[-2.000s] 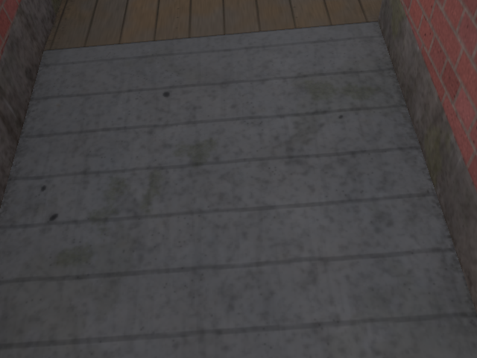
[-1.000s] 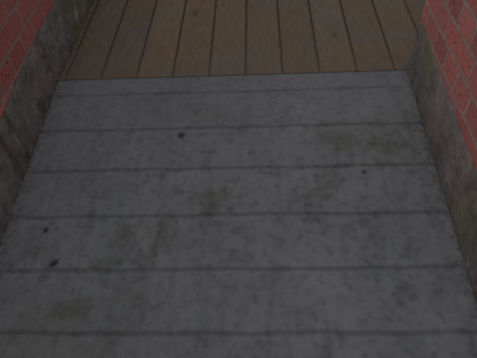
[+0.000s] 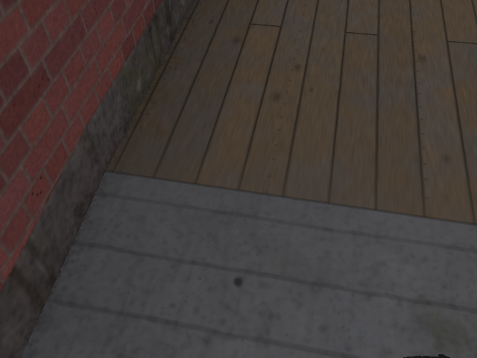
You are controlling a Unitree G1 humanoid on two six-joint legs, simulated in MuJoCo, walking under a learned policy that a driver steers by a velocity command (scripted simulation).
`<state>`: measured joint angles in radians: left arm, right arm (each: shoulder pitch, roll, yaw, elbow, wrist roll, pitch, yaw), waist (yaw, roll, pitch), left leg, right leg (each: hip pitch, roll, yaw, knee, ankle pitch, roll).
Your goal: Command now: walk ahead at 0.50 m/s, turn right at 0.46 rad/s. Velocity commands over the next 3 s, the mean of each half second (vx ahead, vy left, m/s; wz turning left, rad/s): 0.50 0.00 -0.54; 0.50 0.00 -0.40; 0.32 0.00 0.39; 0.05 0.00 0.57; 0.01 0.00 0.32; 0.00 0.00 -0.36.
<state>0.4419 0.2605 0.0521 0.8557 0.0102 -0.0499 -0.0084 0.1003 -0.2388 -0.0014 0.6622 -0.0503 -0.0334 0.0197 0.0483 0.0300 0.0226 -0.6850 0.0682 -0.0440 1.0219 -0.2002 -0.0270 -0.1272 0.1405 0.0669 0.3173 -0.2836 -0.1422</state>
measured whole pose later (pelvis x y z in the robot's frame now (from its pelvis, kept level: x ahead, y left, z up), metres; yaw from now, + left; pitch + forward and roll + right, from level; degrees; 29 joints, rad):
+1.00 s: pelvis +0.49 -0.13 +0.04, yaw -30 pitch +1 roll -1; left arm 0.41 0.23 0.04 0.78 0.03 -0.06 -0.02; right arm 0.20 -0.24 -0.04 0.73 -0.04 -0.01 0.03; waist 0.03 0.05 0.00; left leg -0.76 0.10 -0.01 1.17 -0.20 0.03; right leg -0.05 0.10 -0.03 0.24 -0.28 -0.07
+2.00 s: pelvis +0.79 -0.27 +0.07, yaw +5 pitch +1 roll +1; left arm 0.13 0.27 0.01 0.68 0.01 0.02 0.05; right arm 0.25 -0.33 -0.09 0.72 -0.03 0.06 -0.02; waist -0.03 0.05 0.05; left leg -0.39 -0.19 -0.18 0.89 -0.51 0.01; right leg -0.29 0.03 0.04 0.50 -0.31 -0.06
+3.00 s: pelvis +0.76 -0.26 +0.05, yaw -2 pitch +0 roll +1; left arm 0.23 0.24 0.05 0.81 0.02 0.03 0.02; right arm 0.20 -0.28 -0.06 0.85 -0.04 0.05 -0.05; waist 0.01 0.04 0.06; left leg -0.34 0.01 0.10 0.79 -0.54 0.00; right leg -0.26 0.05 0.00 0.56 -0.41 -0.09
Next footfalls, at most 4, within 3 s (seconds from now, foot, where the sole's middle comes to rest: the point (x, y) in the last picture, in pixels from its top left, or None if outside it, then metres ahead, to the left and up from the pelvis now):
0.20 left None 0.30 0.12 -0.76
0.70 right None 0.45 -0.18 -0.74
1.26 left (331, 237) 0.83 -0.19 -0.71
1.90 right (387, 228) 0.87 -0.36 -0.70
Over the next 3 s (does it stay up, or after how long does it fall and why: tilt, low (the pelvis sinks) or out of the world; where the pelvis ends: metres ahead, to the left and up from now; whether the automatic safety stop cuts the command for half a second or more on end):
stays up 0.76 -0.26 0.05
